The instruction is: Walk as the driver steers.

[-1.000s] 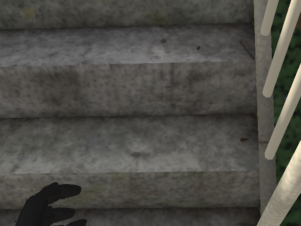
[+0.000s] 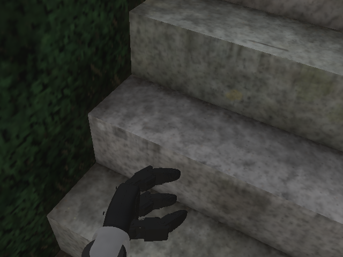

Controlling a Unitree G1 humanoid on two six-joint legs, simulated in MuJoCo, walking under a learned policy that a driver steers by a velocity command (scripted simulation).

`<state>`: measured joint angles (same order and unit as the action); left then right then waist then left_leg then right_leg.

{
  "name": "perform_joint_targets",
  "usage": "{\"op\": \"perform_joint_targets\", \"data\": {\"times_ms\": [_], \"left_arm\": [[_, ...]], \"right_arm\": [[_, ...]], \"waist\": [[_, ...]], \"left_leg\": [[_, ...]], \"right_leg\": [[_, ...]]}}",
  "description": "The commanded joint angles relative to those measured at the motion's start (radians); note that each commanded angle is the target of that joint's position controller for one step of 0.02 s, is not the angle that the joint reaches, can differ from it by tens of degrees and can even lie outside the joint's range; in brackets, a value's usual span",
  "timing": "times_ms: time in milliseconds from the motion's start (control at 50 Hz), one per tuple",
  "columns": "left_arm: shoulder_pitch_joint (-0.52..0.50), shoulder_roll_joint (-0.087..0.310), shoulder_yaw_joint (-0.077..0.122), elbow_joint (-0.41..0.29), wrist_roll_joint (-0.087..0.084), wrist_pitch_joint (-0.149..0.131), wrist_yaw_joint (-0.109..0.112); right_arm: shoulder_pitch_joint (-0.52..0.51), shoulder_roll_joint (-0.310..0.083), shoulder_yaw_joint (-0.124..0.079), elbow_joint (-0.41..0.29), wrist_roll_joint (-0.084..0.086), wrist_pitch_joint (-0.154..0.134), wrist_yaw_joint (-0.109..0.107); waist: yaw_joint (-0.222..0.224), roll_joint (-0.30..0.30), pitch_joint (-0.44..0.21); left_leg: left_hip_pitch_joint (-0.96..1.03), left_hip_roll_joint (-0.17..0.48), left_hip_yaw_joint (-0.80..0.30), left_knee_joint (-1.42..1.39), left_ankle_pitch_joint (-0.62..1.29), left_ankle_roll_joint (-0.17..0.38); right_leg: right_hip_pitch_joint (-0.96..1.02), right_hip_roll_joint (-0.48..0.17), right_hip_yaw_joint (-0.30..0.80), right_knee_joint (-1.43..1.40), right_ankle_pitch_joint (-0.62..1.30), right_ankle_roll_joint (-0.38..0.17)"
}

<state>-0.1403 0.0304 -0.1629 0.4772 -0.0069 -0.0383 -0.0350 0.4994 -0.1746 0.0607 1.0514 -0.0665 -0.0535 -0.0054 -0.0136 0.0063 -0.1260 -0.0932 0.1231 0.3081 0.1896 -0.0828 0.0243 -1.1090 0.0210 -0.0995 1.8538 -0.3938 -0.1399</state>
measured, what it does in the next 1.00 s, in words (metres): climbs, turning right: right foot 0.22 m higher, then left foot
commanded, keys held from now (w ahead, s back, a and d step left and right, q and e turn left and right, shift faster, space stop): w+e+shift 0.94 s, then w+q+shift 0.06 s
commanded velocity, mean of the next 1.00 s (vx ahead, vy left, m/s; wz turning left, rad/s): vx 1.00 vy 0.00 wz -0.92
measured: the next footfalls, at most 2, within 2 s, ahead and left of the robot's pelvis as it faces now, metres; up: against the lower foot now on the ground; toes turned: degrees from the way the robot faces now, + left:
right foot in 0.08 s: +0.08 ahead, -0.09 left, +0.22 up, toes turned -1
left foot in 0.48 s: +0.24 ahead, +0.14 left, +0.22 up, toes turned -27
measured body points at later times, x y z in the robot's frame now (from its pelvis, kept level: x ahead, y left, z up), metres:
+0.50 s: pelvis +0.13 +0.02 +0.16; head +0.12 +0.02 +0.61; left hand +0.31 +0.19 +0.04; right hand +0.29 -0.23 +0.14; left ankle +0.20 +0.15 -0.56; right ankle +0.05 -0.08 -0.49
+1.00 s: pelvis +0.24 -0.17 +0.30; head +0.25 -0.16 +0.75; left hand +0.53 -0.19 +0.21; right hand +0.06 -0.38 +0.19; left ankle +0.29 +0.04 -0.17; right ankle +0.23 -0.25 -0.34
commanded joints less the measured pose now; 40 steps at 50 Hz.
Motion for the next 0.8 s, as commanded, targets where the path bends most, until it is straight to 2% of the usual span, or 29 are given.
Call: {"op": "perform_joint_targets", "data": {"times_ms": [20, 40, 60, 80, 100, 120, 140, 160, 180, 200, 260, 320, 340, 360, 380, 420, 440, 460, 480, 500, 520, 540, 560, 580, 640, 700, 760, 780, 800], "left_arm": [[0.166, 0.16, 0.094, 0.015, 0.008, 0.035, 0.001], [0.208, 0.172, 0.106, -0.013, 0.026, 0.057, 0.005], [0.175, 0.228, 0.129, 0.043, 0.023, 0.077, 0.011], [0.283, 0.233, 0.153, 0.081, 0.028, 0.098, 0.013], [0.305, 0.308, 0.183, 0.096, 0.05, 0.095, 0.021], [0.251, 0.334, 0.178, 0.057, 0.095, 0.059, 0.02], [0.262, 0.275, 0.157, 0.078, 0.086, 0.024, 0.019], [0.296, 0.255, 0.158, 0.098, 0.057, -0.007, 0.029], [0.337, 0.208, 0.156, 0.122, 0.034, -0.014, 0.035], [0.344, 0.195, 0.152, 0.147, 0.029, -0.011, 0.036], [0.408, 0.176, 0.154, 0.182, 0.034, -0.027, 0.05], [0.462, 0.227, 0.164, 0.182, 0.003, -0.037, 0.056], [0.413, 0.249, 0.177, 0.163, -0.018, -0.028, 0.074], [0.348, 0.239, 0.172, 0.158, -0.009, -0.008, 0.081], [0.4, 0.262, 0.179, 0.17, -0.001, -0.005, 0.08], [0.266, 0.333, 0.19, 0.122, 0.023, -0.056, 0.045], [0.185, 0.326, 0.187, 0.102, 0.033, -0.073, 0.039], [0.127, 0.248, 0.164, 0.048, 0.038, -0.1, 0.01], [0.084, 0.113, 0.135, 0.023, 0.054, -0.12, -0.014], [0.17, 0.035, 0.114, 0.002, 0.028, -0.123, -0.013], [0.412, 0.12, 0.128, 0.01, -0.048, -0.1, -0.001], [0.417, 0.147, 0.12, 0.003, -0.057, -0.067, 0.014], [0.324, 0.146, 0.111, -0.041, -0.017, -0.044, 0.018], [0.239, 0.128, 0.095, -0.071, -0.01, -0.023, 0.025], [0.159, 0.082, 0.077, -0.094, -0.045, -0.005, 0.041], [0.083, 0.068, 0.068, -0.122, -0.063, -0.004, 0.037], [-0.113, 0.084, 0.044, -0.202, -0.037, 0.012, 0.003], [-0.206, 0.072, 0.029, -0.252, -0.052, 0.015, -0.008], [-0.208, 0.069, 0.012, -0.251, -0.071, 0.014, -0.021]], "right_arm": [[-0.074, -0.401, -0.099, -0.122, 0.021, -0.014, -0.043], [-0.173, -0.412, -0.115, -0.188, 0.031, -0.003, -0.055], [-0.083, -0.313, -0.106, -0.239, 0.05, -0.002, -0.054], [-0.215, -0.348, -0.119, -0.302, 0.04, -0.01, -0.04], [-0.362, -0.248, -0.103, -0.39, 0.044, -0.014, -0.032], [-0.493, -0.157, -0.086, -0.47, 0.045, -0.037, -0.01], [-0.564, -0.074, -0.066, -0.554, 0.043, -0.06, 0.024], [-0.563, -0.002, -0.03, -0.61, 0.025, -0.074, 0.046], [-0.491, 0.023, -0.011, -0.598, -0.016, -0.082, 0.058], [-0.458, 0.037, 0.006, -0.606, -0.034, -0.086, 0.068], [-0.48, 0.031, 0.028, -0.628, -0.023, -0.103, 0.086], [-0.589, 0.034, 0.055, -0.653, -0.028, -0.109, 0.076], [-0.586, 0.052, 0.077, -0.662, -0.023, -0.117, 0.065], [-0.589, 0.077, 0.086, -0.663, -0.016, -0.1, 0.058], [-0.589, 0.003, 0.057, -0.653, 0.018, -0.085, 0.036], [-0.34, -0.136, -0.035, -0.608, 0.081, -0.053, -0.01], [-0.17, -0.15, -0.071, -0.549, 0.09, -0.043, -0.021], [0.026, -0.182, -0.099, -0.464, 0.075, -0.043, -0.021], [0.079, -0.161, -0.101, -0.372, 0.069, -0.049, -0.006], [-0.041, -0.151, -0.086, -0.351, -0.007, -0.031, 0.006], [-0.145, -0.204, -0.101, -0.428, -0.032, -0.017, -0.017], [-0.238, -0.157, -0.103, -0.433, 0.021, -0.008, -0.037], [-0.286, -0.092, -0.087, -0.412, 0.041, -0.003, -0.043], [-0.325, -0.065, -0.076, -0.379, 0.021, -0.006, -0.039], [-0.229, -0.043, -0.068, -0.258, -0.008, -0.046, -0.039], [-0.198, -0.113, -0.077, -0.205, -0.027, -0.042, -0.014], [-0.134, -0.139, -0.072, -0.147, 0.001, -0.04, -0.031], [-0.068, -0.158, -0.071, -0.106, 0.025, -0.038, -0.038], [-0.092, -0.235, -0.086, -0.108, 0.054, -0.028, -0.038]], "waist": [[0.16, 0.226, -0.172], [0.205, 0.234, -0.141], [0.066, 0.084, -0.194], [0.127, 0.044, -0.144], [0.131, -0.22, -0.028], [0.091, -0.267, 0.036], [0.051, -0.202, 0.133], [0.027, -0.157, 0.2], [-0.004, -0.083, 0.197], [-0.027, -0.07, 0.173], [-0.018, -0.018, 0.155], [0.022, 0.062, 0.085], [-0.002, 0.085, 0.049], [-0.045, 0.046, 0.035], [-0.02, 0.019, 0.018], [-0.16, -0.107, -0.132], [-0.269, -0.103, -0.134], [-0.307, 0.035, -0.173], [-0.257, 0.127, -0.05], [-0.085, 0.124, 0.042], [0.041, 0.201, -0.111], [0.07, 0.196, -0.022], [0.066, 0.12, 0.086], [0.079, 0.057, 0.19], [0.072, -0.027, 0.268], [0.059, -0.035, 0.246], [0.018, -0.037, 0.189], [-0.007, -0.002, 0.189], [0.001, -0.019, 0.153]], "left_leg": [[0.164, 0.224, -0.001, 0.177, 1.699, 0.162], [0.236, 0.278, -0.09, 0.326, 1.646, 0.157], [0.044, 0.238, -0.074, 0.373, 1.478, 0.214], [-0.104, 0.238, -0.084, 0.455, 1.154, 0.272], [-0.432, 0.075, -0.102, 0.717, 0.473, 0.214], [-0.561, -0.086, -0.319, 1.221, 0.057, 0.134], [-0.732, -0.13, -0.469, 1.521, -0.103, 0.105], [-0.882, -0.132, -0.489, 1.665, -0.15, 0.094], [-0.915, -0.123, -0.479, 1.696, -0.11, 0.087], [-0.963, -0.14, -0.465, 1.797, -0.102, 0.081], [-1.043, -0.147, -0.44, 1.81, -0.083, 0.055], [-0.964, -0.122, -0.405, 1.575, -0.1, 0.037], [-0.774, -0.109, -0.369, 1.333, -0.201, 0.029], [-0.462, -0.149, -0.282, 1.112, -0.197, 0.031], [-0.23, -0.189, -0.18, 0.896, -0.233, 0.003], [0.049, -0.144, -0.296, 0.637, -0.14, 0.036], [0.187, -0.116, -0.334, 0.396, -0.09, 0.055], [0.418, -0.053, -0.405, 0.284, -0.045, 0.082], [0.491, 0.052, -0.512, 0.27, 0.131, 0.075], [0.412, 0.164, -0.556, 0.457, 0.81, 0.109], [0.363, 0.394, -0.844, 0.327, 0.298, 0.287], [0.187, 0.409, -0.873, 0.174, -0.343, 0.333], [0.042, 0.348, -0.824, 0.084, -0.545, 0.27], [-0.116, 0.3, -0.741, 0.048, -0.531, 0.228], [-0.215, 0.275, -0.493, 0.036, -0.302, 0.173], [-0.144, 0.228, -0.308, 0.024, -0.11, 0.136], [-0.109, 0.154, -0.17, -0.098, -0.009, 0.115], [-0.128, 0.167, -0.155, -0.208, 0.021, 0.128], [-0.228, 0.143, -0.073, -0.269, 0.278, 0.133]], "right_leg": [[0.451, 0.137, -0.115, -0.352, -0.512, -0.004], [0.447, 0.066, 0.049, -0.531, -0.545, -0.011], [0.603, 0.202, -0.001, -0.628, -0.408, -0.027], [0.711, 0.188, 0.065, -0.761, -0.244, -0.022], [0.715, 0.067, 0.462, -1.017, -0.309, -0.138], [0.555, -0.007, 0.885, -1.266, -0.449, -0.208], [0.474, -0.03, 0.946, -1.335, -0.446, -0.211], [0.449, -0.038, 0.902, -1.31, -0.41, -0.191], [0.459, -0.016, 0.843, -1.262, -0.287, -0.167], [0.496, -0.016, 0.85, -1.262, -0.238, -0.164], [0.582, -0.008, 0.87, -1.304, -0.152, -0.183], [0.577, -0.003, 0.793, -1.321, -0.058, -0.168], [0.482, -0.009, 0.738, -1.378, -0.01, -0.157], [0.299, 0.04, 0.613, -1.411, 0.072, -0.152], [0.254, 0.055, 0.562, -1.439, 0.201, -0.158], [0.422, 0.049, 0.624, -1.24, 0.573, -0.127], [0.45, 0.068, 0.593, -1.075, 0.641, -0.082], [0.327, 0.162, 0.441, -0.748, 0.612, 0.001], [0.085, 0.187, 0.338, -0.37, 0.065, 0.031], [-0.137, 0.172, 0.356, 0.152, -0.066, 0.064], [-0.222, 0.074, 0.334, 0.39, -0.085, 0.144], [-0.317, -0.048, 0.301, 0.509, -0.053, 0.189], [-0.355, -0.082, 0.268, 0.568, -0.028, 0.194], [-0.366, -0.1, 0.256, 0.602, -0.002, 0.19], [-0.421, -0.116, 0.321, 0.669, 0.11, 0.154], [-0.479, -0.13, 0.275, 0.636, 0.16, 0.129], [-0.325, -0.211, 0.079, 0.22, 0.232, 0.122], [-0.202, -0.232, 0.022, 0.037, 0.179, 0.112], [0.15, -0.188, -0.099, -0.304, 0.11, 0.075]]}}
